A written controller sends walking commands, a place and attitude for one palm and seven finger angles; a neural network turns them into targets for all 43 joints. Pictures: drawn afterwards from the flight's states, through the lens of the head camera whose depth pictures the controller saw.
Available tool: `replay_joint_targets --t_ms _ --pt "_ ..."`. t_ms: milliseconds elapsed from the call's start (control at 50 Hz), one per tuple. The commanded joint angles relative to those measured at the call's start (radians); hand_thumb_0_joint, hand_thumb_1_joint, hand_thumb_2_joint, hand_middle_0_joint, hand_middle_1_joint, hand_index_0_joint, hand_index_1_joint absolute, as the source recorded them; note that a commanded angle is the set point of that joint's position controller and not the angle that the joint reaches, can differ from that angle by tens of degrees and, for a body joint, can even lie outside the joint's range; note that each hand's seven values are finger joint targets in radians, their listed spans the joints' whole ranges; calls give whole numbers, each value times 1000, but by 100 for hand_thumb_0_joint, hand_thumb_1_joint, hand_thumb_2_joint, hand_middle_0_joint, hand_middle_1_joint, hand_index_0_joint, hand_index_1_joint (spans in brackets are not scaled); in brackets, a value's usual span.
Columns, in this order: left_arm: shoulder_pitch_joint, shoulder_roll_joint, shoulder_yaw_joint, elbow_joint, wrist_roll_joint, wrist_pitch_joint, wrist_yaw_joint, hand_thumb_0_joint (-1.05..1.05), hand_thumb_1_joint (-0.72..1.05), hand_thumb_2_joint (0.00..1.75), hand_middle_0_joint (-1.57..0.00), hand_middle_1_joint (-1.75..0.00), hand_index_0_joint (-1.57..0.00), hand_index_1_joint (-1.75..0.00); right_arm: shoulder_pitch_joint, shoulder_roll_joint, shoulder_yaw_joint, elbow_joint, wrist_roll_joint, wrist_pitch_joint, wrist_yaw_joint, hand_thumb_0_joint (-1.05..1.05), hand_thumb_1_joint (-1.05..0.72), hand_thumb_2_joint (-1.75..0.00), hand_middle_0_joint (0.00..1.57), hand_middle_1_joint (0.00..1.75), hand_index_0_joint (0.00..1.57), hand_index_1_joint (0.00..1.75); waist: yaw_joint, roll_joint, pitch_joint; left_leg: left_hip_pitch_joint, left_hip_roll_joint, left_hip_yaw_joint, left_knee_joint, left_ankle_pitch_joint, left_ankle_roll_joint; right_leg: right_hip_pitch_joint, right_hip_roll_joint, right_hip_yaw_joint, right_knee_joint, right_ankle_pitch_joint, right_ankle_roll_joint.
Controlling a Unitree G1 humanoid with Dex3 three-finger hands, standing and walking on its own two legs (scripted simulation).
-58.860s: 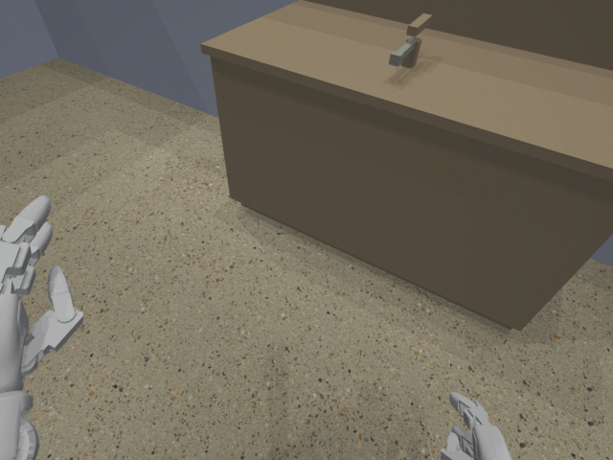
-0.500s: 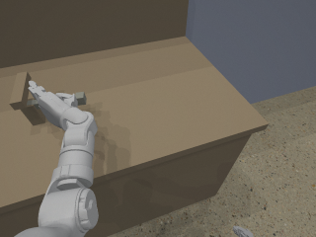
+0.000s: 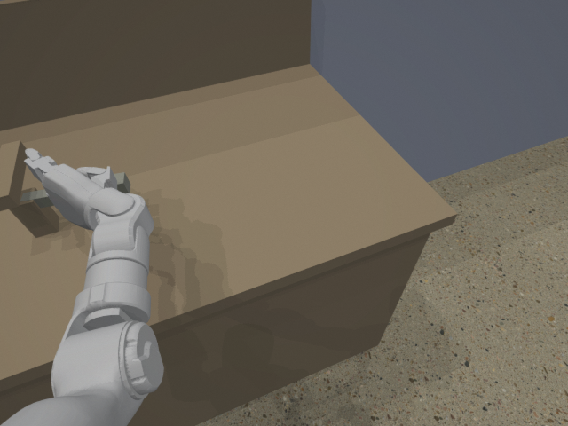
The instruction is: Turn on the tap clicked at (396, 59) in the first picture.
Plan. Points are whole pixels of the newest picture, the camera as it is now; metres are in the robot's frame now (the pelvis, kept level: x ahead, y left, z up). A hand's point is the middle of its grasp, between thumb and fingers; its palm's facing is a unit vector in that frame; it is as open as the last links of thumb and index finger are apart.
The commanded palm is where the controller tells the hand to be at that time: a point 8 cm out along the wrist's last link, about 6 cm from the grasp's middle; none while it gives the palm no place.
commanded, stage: lift the hand up off the lever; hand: left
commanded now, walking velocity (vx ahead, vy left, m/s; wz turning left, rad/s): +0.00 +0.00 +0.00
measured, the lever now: (119, 184) +0.48 +0.29 +0.08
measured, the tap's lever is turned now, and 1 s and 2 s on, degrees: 82 82 82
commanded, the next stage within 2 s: draw the hand back beside the body in 0.48 s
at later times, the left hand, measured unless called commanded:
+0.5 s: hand (97, 180) +0.41 +0.26 +0.16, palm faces +0.83 -0.55 -0.05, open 7.8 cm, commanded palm +0.36 +0.28 +0.16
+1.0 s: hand (72, 247) +0.30 +0.26 +0.15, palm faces +0.38 -0.90 -0.22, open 7.7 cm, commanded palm +0.28 +0.28 +0.17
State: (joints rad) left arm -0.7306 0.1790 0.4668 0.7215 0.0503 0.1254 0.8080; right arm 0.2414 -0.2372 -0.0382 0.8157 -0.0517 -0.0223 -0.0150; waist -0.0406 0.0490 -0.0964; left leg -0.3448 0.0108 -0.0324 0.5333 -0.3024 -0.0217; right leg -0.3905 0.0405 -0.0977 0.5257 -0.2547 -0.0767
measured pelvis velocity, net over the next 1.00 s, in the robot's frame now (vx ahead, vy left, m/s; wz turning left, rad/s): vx -0.01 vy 0.02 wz -0.05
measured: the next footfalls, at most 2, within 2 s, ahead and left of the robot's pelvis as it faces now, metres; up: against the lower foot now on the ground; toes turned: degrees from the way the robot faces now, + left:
none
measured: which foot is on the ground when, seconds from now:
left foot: down 0.00-1.00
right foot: down 0.00-1.00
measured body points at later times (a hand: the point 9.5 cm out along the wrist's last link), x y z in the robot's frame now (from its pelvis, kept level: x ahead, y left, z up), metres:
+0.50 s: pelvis +0.01 +0.02 +0.01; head +0.00 +0.00 +0.46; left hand +0.36 +0.29 +0.16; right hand +0.18 -0.21 -0.11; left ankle -0.02 +0.14 -0.73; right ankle +0.01 -0.06 -0.73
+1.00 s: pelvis -0.01 +0.02 +0.01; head -0.03 +0.00 +0.46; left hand +0.28 +0.30 +0.16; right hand +0.14 -0.23 -0.09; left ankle -0.02 +0.14 -0.73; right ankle +0.01 -0.06 -0.73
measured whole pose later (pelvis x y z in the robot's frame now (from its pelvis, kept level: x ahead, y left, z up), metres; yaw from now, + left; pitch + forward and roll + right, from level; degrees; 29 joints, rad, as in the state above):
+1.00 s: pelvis -0.01 +0.02 +0.01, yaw -3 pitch -5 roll +0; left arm -0.03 0.31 0.24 0.08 -0.09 0.02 0.15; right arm 0.22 -0.25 0.00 0.67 0.03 -0.03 -0.06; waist 0.03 0.06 0.03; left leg -0.04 0.00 0.03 0.38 -0.26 0.00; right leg -0.10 0.04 -0.04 0.39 -0.20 -0.05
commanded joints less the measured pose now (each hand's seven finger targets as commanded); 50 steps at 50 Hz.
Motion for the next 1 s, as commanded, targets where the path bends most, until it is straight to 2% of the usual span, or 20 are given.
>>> replay_joint_targets --t_ms 0,140,200,260,320,360,400,560,580,600,620,640,700,720,760,780,800,820,920,980 --pt "-370 222 -28 -249 21 -37 -12 0 90 90 -15 -15 -15 -15 -58 -116 -36 -133 14 -45 -8 0 -90 -90 20 30 20 30 28 -83 -300 -2 -29 48 -52 248 50 326 -82 84 -81 355 87" --pt "-372 175 -77 -406 13 -39 -28 0 90 90 -15 -15 -15 -15 -87 -110 -40 -141 18 -61 -7 0 -90 -90 20 30 20 30 34 -39 -303 79 -25 49 -62 321 48 320 -69 64 -75 369 70" --pt "-333 141 -98 -457 2 -20 -36 0 90 90 -15 -15 -15 -15 -109 -103 -39 -147 21 -64 -9 0 -90 -90 20 30 20 30 47 -40 -306 103 -25 54 -67 355 41 338 -68 60 -74 400 67" --pt "-334 126 -114 -435 -2 14 -42 0 90 90 -15 -15 -15 -15 -134 -102 -33 -139 23 -65 -12 0 -90 -90 20 30 20 30 46 -45 -238 106 -20 46 -86 336 34 301 -64 48 -90 323 59" --pt "-330 112 -125 -479 -7 36 -43 0 90 90 -15 -15 -15 -15 -161 -100 -31 -145 26 -63 -16 0 -90 -90 20 30 20 30 60 -24 -255 136 -19 43 -94 368 22 304 -59 42 -90 319 50" --pt "-318 70 -150 -440 -12 53 -38 0 90 90 -15 -15 -15 -15 -171 -93 -26 -141 26 -65 -13 0 -90 -90 20 30 20 30 54 -51 -220 130 -16 44 -96 350 19 280 -59 37 -98 290 53" --pt "-327 90 -131 -409 -12 65 -32 0 90 90 -15 -15 -15 -15 -180 -94 -23 -138 27 -60 -14 0 -90 -90 20 30 20 30 57 -85 -203 109 -16 42 -102 310 20 275 -62 41 -112 248 57" --pt "-390 76 -152 -447 16 47 -11 0 90 90 -15 -15 -15 -15 -190 -80 -20 -140 18 -53 -6 0 -90 -90 20 30 20 30 67 -20 -273 153 -9 35 -85 395 -7 278 -54 33 -83 282 42" --pt "-334 14 -346 -551 57 38 -173 0 90 90 -15 -15 -15 -15 -151 -107 -21 -150 25 -27 -21 0 -90 -90 20 30 20 30 11 -53 -300 220 -8 43 -63 467 14 292 -51 64 -40 417 35" --pt "-268 114 -238 -562 35 36 -239 0 90 90 -15 -16 -15 -16 -134 -108 -30 -174 38 -17 -37 0 -90 -90 20 30 20 30 40 -59 -338 236 -8 45 -61 515 24 332 -48 63 -41 478 32" --pt "-252 158 -212 -617 22 27 -282 0 90 90 -15 -16 -15 -16 -138 -111 -27 -190 40 -8 -48 0 -90 -90 20 30 20 30 57 -13 -372 258 -10 47 -65 575 24 371 -50 68 -37 526 32" --pt "-199 143 -240 -673 7 24 -327 0 90 90 -15 -16 -15 -16 -142 -99 -23 -209 49 0 -56 0 -90 -90 20 30 20 30 65 -25 -385 276 -7 43 -68 607 22 394 -49 71 -36 554 36" --pt "43 153 -236 -712 -75 25 -500 0 90 90 -16 -17 -16 -17 -153 -95 -6 -243 75 24 -73 0 -90 -90 20 30 20 30 84 -87 -280 261 5 45 -98 594 27 423 -45 72 -65 582 40" --pt "139 188 -167 -712 -114 33 -527 0 90 90 -16 -17 -16 -17 -175 -92 -1 -260 84 30 -79 0 -90 -90 20 30 20 30 114 -74 -262 246 4 44 -115 573 27 445 -44 72 -79 562 39" --pt "235 187 -126 -767 -166 69 -528 0 90 90 -16 -18 -16 -18 -219 -79 14 -286 98 29 -87 0 -90 -90 20 30 20 30 139 -96 -189 212 1 55 -144 484 28 456 -44 71 -109 513 44" --pt "386 368 -106 -715 -129 -16 -585 0 90 90 -16 -18 -16 -18 -156 -95 10 -269 73 18 -55 0 -90 -90 20 30 20 30 96 -93 -99 223 9 59 -162 417 48 433 -64 87 -117 497 52" --pt "432 350 -101 -707 -141 -62 -616 0 90 90 -16 -19 -16 -19 -167 -88 12 -287 78 15 -44 0 -90 -90 20 30 20 30 108 -121 -62 187 4 64 -177 390 54 435 -61 84 -125 469 51" --pt "430 397 -66 -740 -145 -95 -632 0 90 90 -16 -19 -16 -19 -182 -91 10 -287 82 12 -42 0 -90 -90 20 30 20 30 114 -72 -56 187 3 60 -185 374 52 434 -62 90 -132 432 44" --pt "205 367 -185 -1036 -131 -227 -669 0 90 90 -17 -20 -17 -20 -225 -90 12 -321 81 -61 -42 0 -90 -90 20 30 20 30 62 124 -34 301 2 53 -212 278 45 345 -52 105 -201 257 39" --pt "194 306 -257 -976 -124 -259 -659 0 90 90 -17 -21 -17 -21 -216 -99 15 -302 79 -99 -47 0 -90 -90 20 30 20 30 41 62 -4 315 1 32 -233 165 48 303 -42 99 -230 136 40"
